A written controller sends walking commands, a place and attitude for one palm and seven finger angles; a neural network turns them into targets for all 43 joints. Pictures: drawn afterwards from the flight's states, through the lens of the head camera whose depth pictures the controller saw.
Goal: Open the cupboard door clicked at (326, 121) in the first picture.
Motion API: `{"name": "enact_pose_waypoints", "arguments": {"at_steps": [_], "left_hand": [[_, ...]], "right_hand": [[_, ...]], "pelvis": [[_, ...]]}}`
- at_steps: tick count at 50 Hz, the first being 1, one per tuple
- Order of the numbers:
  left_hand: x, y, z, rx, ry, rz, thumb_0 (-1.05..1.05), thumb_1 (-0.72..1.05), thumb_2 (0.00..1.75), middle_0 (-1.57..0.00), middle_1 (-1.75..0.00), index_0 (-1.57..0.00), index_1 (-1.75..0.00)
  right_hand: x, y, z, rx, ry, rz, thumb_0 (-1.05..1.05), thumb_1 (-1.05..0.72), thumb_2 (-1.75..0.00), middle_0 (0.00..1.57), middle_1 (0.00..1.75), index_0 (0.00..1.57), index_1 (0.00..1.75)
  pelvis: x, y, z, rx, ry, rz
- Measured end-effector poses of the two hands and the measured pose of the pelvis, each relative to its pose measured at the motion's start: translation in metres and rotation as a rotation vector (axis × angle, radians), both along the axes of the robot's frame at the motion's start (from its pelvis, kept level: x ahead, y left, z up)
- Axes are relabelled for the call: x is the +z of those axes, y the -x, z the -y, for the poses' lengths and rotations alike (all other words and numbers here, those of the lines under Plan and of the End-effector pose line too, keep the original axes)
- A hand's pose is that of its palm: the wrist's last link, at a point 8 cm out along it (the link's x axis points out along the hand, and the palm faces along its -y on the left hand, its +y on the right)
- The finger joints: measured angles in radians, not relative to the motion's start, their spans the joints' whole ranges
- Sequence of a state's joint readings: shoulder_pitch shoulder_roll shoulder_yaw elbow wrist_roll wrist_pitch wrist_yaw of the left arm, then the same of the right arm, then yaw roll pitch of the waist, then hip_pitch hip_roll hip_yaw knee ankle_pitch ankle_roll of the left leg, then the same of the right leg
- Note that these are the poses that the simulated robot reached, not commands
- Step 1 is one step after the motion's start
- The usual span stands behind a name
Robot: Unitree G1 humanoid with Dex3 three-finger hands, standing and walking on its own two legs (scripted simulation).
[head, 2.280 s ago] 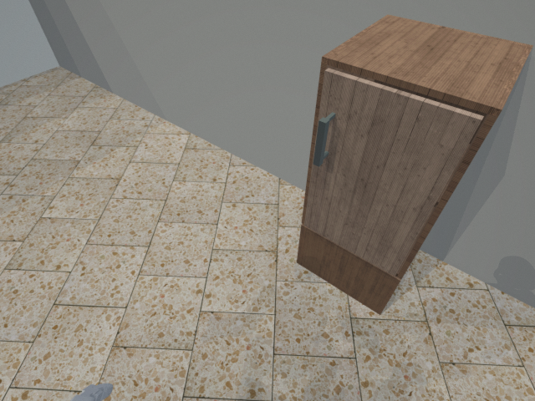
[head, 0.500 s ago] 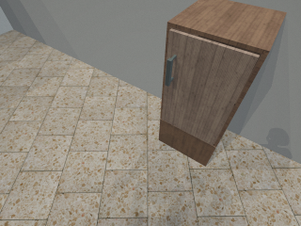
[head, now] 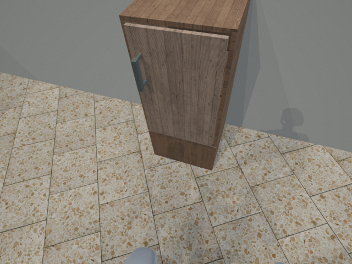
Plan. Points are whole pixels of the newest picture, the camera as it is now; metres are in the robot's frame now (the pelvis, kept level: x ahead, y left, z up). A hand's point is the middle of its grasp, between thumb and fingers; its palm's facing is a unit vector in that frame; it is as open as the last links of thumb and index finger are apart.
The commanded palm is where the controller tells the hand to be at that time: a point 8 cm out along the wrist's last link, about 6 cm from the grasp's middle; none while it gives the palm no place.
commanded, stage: turn to face it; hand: left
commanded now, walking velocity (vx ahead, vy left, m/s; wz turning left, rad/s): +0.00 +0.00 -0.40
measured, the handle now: (140, 73) +0.76 +0.21 -0.05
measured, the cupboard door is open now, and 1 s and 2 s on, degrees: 0 0 0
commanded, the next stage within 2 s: take the last steps up to it in 0.38 s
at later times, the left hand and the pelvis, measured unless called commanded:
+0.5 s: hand out of the picture +0.09 +0.28 -0.17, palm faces -0.14 -0.97 -0.22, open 7.4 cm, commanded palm none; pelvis -0.01 +0.08 +0.00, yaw -11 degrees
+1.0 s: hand out of the picture +0.13 +0.23 -0.16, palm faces -0.13 -0.96 -0.25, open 7.2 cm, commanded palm none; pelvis +0.05 +0.06 +0.00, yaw -11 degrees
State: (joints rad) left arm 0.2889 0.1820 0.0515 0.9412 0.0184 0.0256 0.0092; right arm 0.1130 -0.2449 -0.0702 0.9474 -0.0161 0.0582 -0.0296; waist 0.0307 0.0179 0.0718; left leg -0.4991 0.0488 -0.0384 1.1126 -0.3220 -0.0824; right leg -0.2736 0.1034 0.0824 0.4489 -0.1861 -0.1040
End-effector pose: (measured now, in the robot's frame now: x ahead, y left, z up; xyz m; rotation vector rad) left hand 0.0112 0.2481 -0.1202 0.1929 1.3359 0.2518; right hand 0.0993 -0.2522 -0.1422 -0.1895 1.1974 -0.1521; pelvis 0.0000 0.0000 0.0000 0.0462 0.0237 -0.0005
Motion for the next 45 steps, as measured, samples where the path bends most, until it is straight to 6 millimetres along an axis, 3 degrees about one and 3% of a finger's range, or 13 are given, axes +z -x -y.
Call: {"name": "enact_pose_waypoints", "arguments": {"at_steps": [8, 16, 20, 27, 33, 40, 42, 45], "left_hand": [[-0.002, -0.025, -0.013, -0.072, 0.004, 0.048, 0.00, 0.90, 0.90, -0.20, -0.30, -0.21, -0.30], [-0.013, -0.051, -0.042, -0.150, 0.032, 0.084, 0.00, 0.90, 0.90, -0.20, -0.30, -0.21, -0.30], [-0.027, -0.067, -0.062, -0.186, 0.054, 0.095, 0.00, 0.90, 0.90, -0.20, -0.30, -0.21, -0.30], [-0.022, -0.088, -0.079, -0.263, 0.070, 0.086, 0.00, 0.90, 0.90, -0.20, -0.30, -0.20, -0.30], [-0.023, -0.098, -0.066, -0.336, 0.088, 0.040, 0.01, 0.91, 0.90, -0.20, -0.30, -0.20, -0.29], [-0.022, -0.129, -0.019, -0.386, 0.112, 0.103, 0.01, 0.91, 0.90, -0.20, -0.30, -0.20, -0.29], [-0.021, -0.133, -0.008, -0.368, 0.114, 0.137, 0.01, 0.91, 0.90, -0.20, -0.30, -0.20, -0.30], [-0.011, -0.136, -0.011, -0.292, 0.087, 0.192, -0.01, 0.94, 0.90, -0.20, -0.30, -0.21, -0.30]], "right_hand": [[0.010, 0.009, -0.003, -0.062, 0.028, 0.046, 0.00, -0.91, -0.90, 0.20, 0.30, 0.20, 0.30], [0.020, 0.031, -0.034, -0.120, 0.045, 0.070, 0.00, -0.91, -0.90, 0.20, 0.30, 0.20, 0.30], [0.021, 0.056, -0.055, -0.161, 0.070, 0.067, 0.00, -0.91, -0.90, 0.20, 0.30, 0.20, 0.30], [0.027, 0.116, -0.088, -0.237, 0.067, -0.051, 0.00, -0.91, -0.90, 0.20, 0.30, 0.20, 0.30], [0.019, 0.160, -0.109, -0.326, 0.022, -0.127, 0.00, -0.91, -0.90, 0.20, 0.30, 0.20, 0.30], [-0.005, 0.215, -0.127, -0.400, -0.085, -0.297, 0.00, -0.91, -0.90, 0.20, 0.30, 0.20, 0.30], [-0.011, 0.223, -0.129, -0.395, -0.113, -0.348, 0.00, -0.91, -0.90, 0.20, 0.30, 0.20, 0.30], [-0.011, 0.213, -0.126, -0.358, -0.137, -0.387, 0.01, -0.91, -0.90, 0.20, 0.30, 0.20, 0.30]], "pelvis": [[0.000, 0.002, -0.013, -0.069, 0.019, 0.001], [-0.002, 0.006, -0.043, -0.127, 0.043, -0.003], [-0.008, 0.008, -0.063, -0.147, 0.059, -0.005], [0.002, 0.006, -0.081, -0.214, 0.076, 0.004], [0.002, -0.003, -0.083, -0.251, 0.072, 0.010], [-0.008, -0.016, -0.066, -0.252, 0.036, 0.016], [-0.010, -0.021, -0.062, -0.231, 0.052, 0.025], [-0.006, -0.032, -0.057, -0.199, 0.048, 0.031]]}}
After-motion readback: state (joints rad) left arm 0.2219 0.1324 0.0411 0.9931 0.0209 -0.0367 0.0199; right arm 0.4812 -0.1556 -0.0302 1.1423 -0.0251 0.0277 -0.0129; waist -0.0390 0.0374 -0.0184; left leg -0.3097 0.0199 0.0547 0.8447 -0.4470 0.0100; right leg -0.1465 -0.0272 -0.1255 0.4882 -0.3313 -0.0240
